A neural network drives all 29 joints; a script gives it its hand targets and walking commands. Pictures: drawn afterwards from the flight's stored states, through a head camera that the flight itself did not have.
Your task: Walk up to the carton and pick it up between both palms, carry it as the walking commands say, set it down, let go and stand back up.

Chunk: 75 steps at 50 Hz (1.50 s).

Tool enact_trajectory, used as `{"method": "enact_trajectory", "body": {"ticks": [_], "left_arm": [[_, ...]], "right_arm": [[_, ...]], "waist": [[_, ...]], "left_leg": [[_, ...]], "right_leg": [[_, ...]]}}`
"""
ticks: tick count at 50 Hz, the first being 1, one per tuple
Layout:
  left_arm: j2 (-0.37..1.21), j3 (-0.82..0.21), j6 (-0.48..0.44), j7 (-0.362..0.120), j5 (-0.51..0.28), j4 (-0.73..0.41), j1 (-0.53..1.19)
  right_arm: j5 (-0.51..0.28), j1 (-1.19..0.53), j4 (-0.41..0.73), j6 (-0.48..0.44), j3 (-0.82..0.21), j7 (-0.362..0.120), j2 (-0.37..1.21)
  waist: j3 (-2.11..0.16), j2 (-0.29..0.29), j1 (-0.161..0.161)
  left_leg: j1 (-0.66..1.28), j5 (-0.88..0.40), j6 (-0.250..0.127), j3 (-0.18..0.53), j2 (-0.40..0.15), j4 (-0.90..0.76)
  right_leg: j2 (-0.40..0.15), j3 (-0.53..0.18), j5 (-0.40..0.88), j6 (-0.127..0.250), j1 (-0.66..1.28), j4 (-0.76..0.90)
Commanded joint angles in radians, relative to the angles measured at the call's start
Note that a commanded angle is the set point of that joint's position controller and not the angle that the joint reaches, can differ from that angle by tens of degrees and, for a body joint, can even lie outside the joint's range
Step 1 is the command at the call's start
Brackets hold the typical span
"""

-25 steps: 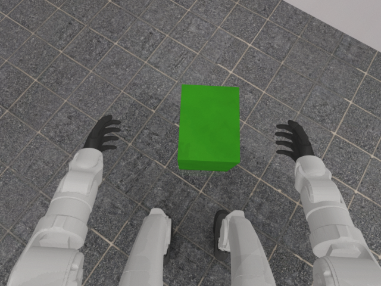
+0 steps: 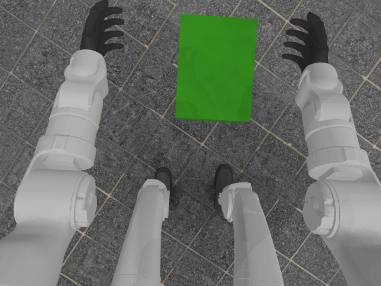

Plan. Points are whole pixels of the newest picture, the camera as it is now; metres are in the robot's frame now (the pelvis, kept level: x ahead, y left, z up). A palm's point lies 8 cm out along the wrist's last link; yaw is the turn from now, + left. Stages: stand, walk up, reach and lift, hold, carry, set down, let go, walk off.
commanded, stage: reach and lift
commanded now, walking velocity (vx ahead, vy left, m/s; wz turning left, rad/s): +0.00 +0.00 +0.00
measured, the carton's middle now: (211, 78) +0.55 -0.04 -0.54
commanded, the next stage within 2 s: none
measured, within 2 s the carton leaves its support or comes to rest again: neither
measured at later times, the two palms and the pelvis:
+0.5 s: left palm (111, 47) +0.52 +0.19 -0.18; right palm (294, 66) +0.51 -0.18 -0.20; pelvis -0.04 +0.00 -0.03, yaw +1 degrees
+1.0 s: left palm (130, 74) +0.52 +0.20 -0.38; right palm (272, 73) +0.53 -0.19 -0.35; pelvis -0.06 +0.00 -0.22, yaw +0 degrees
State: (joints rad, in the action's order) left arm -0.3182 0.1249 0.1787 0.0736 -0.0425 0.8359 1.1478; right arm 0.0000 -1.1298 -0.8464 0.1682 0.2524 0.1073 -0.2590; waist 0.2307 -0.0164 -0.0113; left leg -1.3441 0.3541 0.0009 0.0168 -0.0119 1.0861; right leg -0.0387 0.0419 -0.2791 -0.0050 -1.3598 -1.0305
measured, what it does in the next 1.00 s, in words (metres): lowers itself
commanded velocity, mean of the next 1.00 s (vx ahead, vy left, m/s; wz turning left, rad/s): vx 0.00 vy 0.00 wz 0.00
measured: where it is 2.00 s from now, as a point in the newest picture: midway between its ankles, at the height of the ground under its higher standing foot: (192, 199)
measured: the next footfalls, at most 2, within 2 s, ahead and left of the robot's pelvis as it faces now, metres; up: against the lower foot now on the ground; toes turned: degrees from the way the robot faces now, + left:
none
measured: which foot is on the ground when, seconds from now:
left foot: down 0.00-1.00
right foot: down 0.00-1.00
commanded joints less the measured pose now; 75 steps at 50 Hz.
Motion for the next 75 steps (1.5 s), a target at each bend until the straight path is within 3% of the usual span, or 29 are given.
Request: {"method": "enact_trajectory", "body": {"ticks": [1, 3, 9, 11, 17, 19, 22, 23, 24, 25, 26, 29, 34, 37, 38, 39, 41, 43, 44, 45, 48, 52, 53, 56, 57, 58, 66, 70, 75], "left_arm": [[-0.218, 0.112, -0.020, 0.046, -0.088, -0.238, 0.594], [-0.212, 0.120, 0.009, 0.059, -0.093, -0.270, 0.581], [-0.172, 0.114, 0.042, 0.065, -0.122, -0.270, 0.632], [-0.244, 0.103, 0.033, 0.073, -0.122, -0.512, 0.662], [-0.255, 0.118, 0.053, 0.071, -0.097, -0.357, 0.767], [-0.178, 0.106, 0.040, 0.052, -0.072, -0.135, 0.731], [-0.142, 0.146, 0.038, 0.014, -0.028, 0.066, 0.725], [-0.131, 0.151, 0.048, 0.008, -0.011, 0.133, 0.749], [-0.143, 0.188, 0.053, -0.006, 0.031, 0.210, 0.657], [-0.151, 0.184, 0.055, -0.019, 0.032, 0.288, 0.692], [-0.184, 0.232, 0.037, -0.016, 0.047, 0.129, 0.764], [-0.253, 0.238, -0.008, -0.003, 0.041, 0.129, 0.776], [-0.313, 0.152, -0.007, 0.042, -0.012, -0.046, 0.924], [-0.373, 0.057, 0.002, 0.074, -0.099, -0.155, 0.946], [-0.379, 0.001, 0.016, 0.080, -0.169, -0.199, 0.968], [-0.413, -0.059, 0.037, 0.096, -0.213, -0.342, 0.979], [-0.368, -0.096, 0.047, 0.106, -0.246, -0.373, 1.000], [-0.325, -0.128, 0.078, 0.102, -0.234, -0.151, 0.970], [-0.288, -0.153, 0.088, 0.100, -0.242, -0.300, 1.025], [-0.317, -0.122, 0.082, 0.094, -0.197, -0.175, 1.040], [-0.284, -0.090, 0.046, 0.067, -0.166, -0.180, 1.032], [-0.194, -0.075, 0.025, 0.030, -0.151, 0.193, 0.823], [-0.201, -0.054, 0.023, 0.015, -0.124, 0.216, 0.847], [-0.198, -0.014, -0.016, 0.007, -0.069, 0.222, 0.750], [-0.212, 0.017, -0.025, 0.005, -0.046, 0.274, 0.716], [-0.222, 0.008, -0.029, 0.011, -0.054, 0.304, 0.734], [-0.373, -0.017, -0.118, 0.045, -0.148, -0.065, 0.898], [-0.341, -0.112, -0.133, 0.064, -0.224, -0.071, 0.902], [-0.323, -0.090, -0.104, 0.058, -0.217, 0.013, 0.912]], "right_arm": [[-0.090, -0.484, 0.148, -0.038, 0.137, 0.024, -0.288], [-0.100, -0.549, 0.235, -0.031, 0.139, 0.011, -0.332], [-0.063, -0.563, 0.208, 0.007, 0.148, 0.004, -0.352], [-0.058, -0.574, 0.409, 0.015, 0.173, 0.026, -0.377], [-0.100, -0.761, 0.385, 0.018, 0.153, 0.020, -0.372], [-0.032, -0.724, 0.146, -0.001, 0.179, -0.003, -0.316], [-0.021, -0.764, 0.025, 0.001, 0.127, -0.037, -0.264], [-0.016, -0.796, -0.024, 0.011, 0.135, -0.048, -0.246], [0.011, -0.742, -0.071, 0.015, 0.132, -0.056, -0.221], [0.036, -0.758, -0.144, 0.026, 0.151, -0.062, -0.256], [0.076, -0.803, 0.001, 0.015, 0.151, -0.062, -0.288], [0.097, -0.731, -0.151, 0.000, 0.199, -0.031, -0.287], [0.051, -0.777, -0.098, 0.003, 0.168, -0.002, -0.369], [-0.087, -0.890, 0.125, 0.004, 0.064, 0.041, -0.428], [-0.165, -0.946, 0.155, 0.030, 0.004, 0.050, -0.425], [-0.214, -1.014, 0.344, 0.038, -0.032, 0.067, -0.448], [-0.237, -0.968, 0.256, 0.052, -0.040, 0.081, -0.398], [-0.259, -0.934, 0.066, 0.086, -0.088, 0.057, -0.357], [-0.270, -0.956, 0.151, 0.091, -0.090, 0.047, -0.349], [-0.302, -0.920, 0.011, 0.097, -0.128, 0.032, -0.316], [-0.239, -0.898, -0.004, 0.065, -0.109, 0.000, -0.270], [-0.123, -0.776, -0.285, 0.022, -0.035, -0.018, -0.280], [-0.131, -0.760, -0.341, 0.027, -0.057, -0.034, -0.256], [-0.073, -0.800, -0.237, -0.022, -0.006, -0.035, -0.279], [-0.090, -0.811, -0.170, -0.040, -0.036, -0.033, -0.260], [-0.099, -0.805, -0.202, -0.039, -0.049, -0.034, -0.268], [-0.253, -0.988, 0.159, -0.089, -0.176, 0.018, -0.278], [-0.304, -0.909, 0.036, -0.096, -0.166, 0.035, -0.308], [-0.326, -0.903, -0.063, -0.067, -0.188, 0.008, -0.277]], "waist": [[-1.591, 0.124, 0.113], [-1.723, 0.144, 0.065], [-1.930, 0.083, 0.157], [-2.173, 0.100, 0.157], [-1.930, 0.038, 0.098], [-1.605, 0.033, 0.147], [-1.299, 0.027, 0.063], [-1.134, 0.025, 0.092], [-1.078, 0.033, 0.045], [-0.981, 0.010, 0.092], [-1.176, -0.023, 0.084], [-1.282, -0.071, 0.095], [-1.540, 0.036, 0.125], [-1.875, 0.074, 0.098], [-1.979, 0.027, 0.036], [-2.163, 0.002, 0.089], [-2.050, 0.066, 0.085], [-1.688, 0.126, 0.068], [-1.776, 0.147, 0.106], [-1.548, 0.200, 0.052], [-1.474, 0.169, 0.061], [-1.127, 0.111, 0.132], [-1.036, 0.125, 0.101], [-1.030, 0.080, 0.088], [-1.070, 0.052, 0.030], [-1.095, 0.038, 0.059], [-1.553, -0.076, -0.045], [-1.460, 0.028, 0.014], [-1.238, 0.092, -0.045]], "left_leg": [[0.673, -0.668, 0.026, 0.002, 0.062, -0.026], [0.848, -0.722, 0.020, 0.030, 0.057, -0.003], [0.904, -0.776, 0.035, 0.026, 0.053, 0.042], [0.959, -0.898, 0.035, 0.041, 0.054, 0.045], [0.681, -0.559, 0.003, -0.004, 0.062, 0.061], [0.430, -0.373, 0.000, 0.015, 0.065, 0.067], [0.157, -0.140, 0.016, -0.033, 0.076, 0.124], [0.050, -0.025, 0.011, -0.023, 0.067, 0.126], [0.012, 0.042, 0.013, -0.023, 0.066, 0.134], [-0.102, 0.109, 0.017, -0.032, 0.060, 0.186], [-0.067, -0.003, 0.029, -0.056, 0.060, 0.271], [-0.224, -0.010, 0.034, -0.082, 0.079, 0.360], [-0.043, -0.070, 0.058, -0.080, 0.082, 0.512], [0.048, -0.194, 0.057, -0.121, 0.086, 0.606], [0.131, -0.190, 0.040, -0.104, 0.095, 0.606], [0.245, -0.292, 0.037, -0.096, 0.091, 0.643], [0.200, -0.335, 0.030, -0.084, 0.088, 0.680], [0.146, -0.211, 0.027, -0.064, 0.069, 0.684], [0.260, -0.178, 0.022, -0.039, 0.064, 0.685], [0.092, -0.097, 0.032, -0.078, 0.056, 0.710], [-0.011, -0.089, 0.024, -0.053, 0.040, 0.723], [-0.194, 0.018, 0.033, -0.039, 0.040, 0.760], [-0.243, 0.068, 0.045, -0.051, 0.033, 0.775], [-0.287, 0.030, 0.037, -0.036, 0.046, 0.788], [-0.244, -0.087, 0.040, -0.038, 0.045, 0.838], [-0.265, -0.078, 0.033, -0.037, 0.038, 0.852], [-0.346, -0.312, 0.039, -0.075, 0.051, 0.952], [-0.247, -0.316, 0.040, -0.059, 0.044, 1.002], [-0.155, -0.173, 0.024, -0.041, 0.040, 0.962]], "right_leg": [[0.103, -0.012, 0.507, 0.018, 0.542, -0.009], [0.107, 0.008, 0.427, 0.026, 0.484, 0.000], [0.102, 0.000, 0.571, 0.036, 0.629, -0.034], [0.106, -0.020, 0.792, 0.036, 0.886, -0.088], [0.098, -0.020, 0.540, 0.013, 0.723, -0.131], [0.107, -0.014, 0.350, 0.014, 0.537, -0.159], [0.097, -0.021, 0.121, -0.005, 0.377, -0.209], [0.095, -0.020, 0.038, -0.006, 0.301, -0.224], [0.089, -0.016, -0.057, -0.008, 0.261, -0.245], [0.087, -0.017, -0.124, -0.010, 0.165, -0.270], [0.087, -0.030, 0.008, -0.013, 0.309, -0.324], [0.098, -0.015, 0.106, -0.033, 0.307, -0.475], [0.101, 0.012, 0.111, -0.016, 0.232, -0.602], [0.113, -0.005, 0.254, -0.013, 0.417, -0.653], [0.100, 0.011, 0.223, -0.015, 0.466, -0.700], [0.111, 0.029, 0.313, -0.012, 0.550, -0.722], [0.114, 0.019, 0.328, 0.017, 0.472, -0.778], [0.100, 0.048, 0.104, 0.015, 0.146, -0.802], [0.088, 0.049, 0.088, 0.017, 0.139, -0.796], [0.072, -0.001, 0.017, 0.044, 0.031, -0.788], [0.072, 0.004, 0.044, 0.024, -0.004, -0.822], [0.065, 0.012, -0.033, 0.012, -0.144, -0.852], [0.061, -0.002, -0.089, 0.012, -0.176, -0.866], [0.082, 0.009, -0.055, -0.011, -0.199, -0.892], [0.075, 0.008, 0.036, -0.021, -0.180, -0.922], [0.081, -0.004, 0.072, -0.013, -0.103, -0.935], [0.078, -0.060, 0.565, -0.018, 0.403, -1.086], [0.074, -0.057, 0.458, 0.006, 0.185, -1.116], [0.067, -0.021, 0.104, -0.016, -0.164, -1.062]]}}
